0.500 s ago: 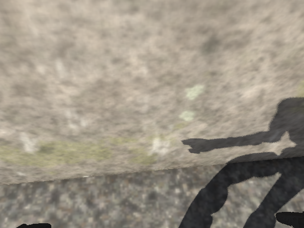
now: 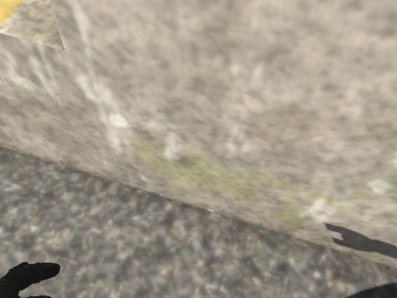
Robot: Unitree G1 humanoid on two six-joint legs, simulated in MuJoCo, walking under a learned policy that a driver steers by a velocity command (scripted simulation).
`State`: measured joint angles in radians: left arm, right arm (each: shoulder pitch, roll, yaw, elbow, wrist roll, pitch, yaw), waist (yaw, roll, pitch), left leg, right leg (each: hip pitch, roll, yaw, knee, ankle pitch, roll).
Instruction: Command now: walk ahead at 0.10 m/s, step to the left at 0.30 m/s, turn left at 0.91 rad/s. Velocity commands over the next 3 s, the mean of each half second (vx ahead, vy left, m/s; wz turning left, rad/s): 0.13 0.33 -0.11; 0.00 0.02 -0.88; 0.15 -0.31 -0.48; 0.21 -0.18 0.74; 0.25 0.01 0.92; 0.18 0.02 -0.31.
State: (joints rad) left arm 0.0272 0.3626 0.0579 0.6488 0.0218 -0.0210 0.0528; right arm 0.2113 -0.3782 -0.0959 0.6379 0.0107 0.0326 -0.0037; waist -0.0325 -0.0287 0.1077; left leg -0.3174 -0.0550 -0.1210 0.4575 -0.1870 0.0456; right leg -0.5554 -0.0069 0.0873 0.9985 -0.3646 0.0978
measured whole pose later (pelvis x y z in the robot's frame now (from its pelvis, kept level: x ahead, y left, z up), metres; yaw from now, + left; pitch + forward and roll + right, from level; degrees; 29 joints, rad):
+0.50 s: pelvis +0.04 +0.15 -0.01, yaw -6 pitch +1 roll +1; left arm 0.32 0.38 0.08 0.73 -0.01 0.03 0.11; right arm 0.30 -0.25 -0.03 0.63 -0.05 0.04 0.04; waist 0.04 -0.03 0.08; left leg -0.21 -0.03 0.03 0.48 -0.28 0.03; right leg -0.58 -0.04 0.03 1.18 -0.46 0.07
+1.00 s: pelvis +0.04 +0.16 -0.01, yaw -30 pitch +1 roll +1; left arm 0.02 0.32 0.06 0.55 -0.04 0.07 -0.04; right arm 0.12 -0.35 -0.10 0.70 0.02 0.02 0.00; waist -0.02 -0.02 0.14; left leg -0.13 0.12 0.42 0.50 -0.36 0.00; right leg -0.33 -0.08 -0.10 0.60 -0.31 -0.01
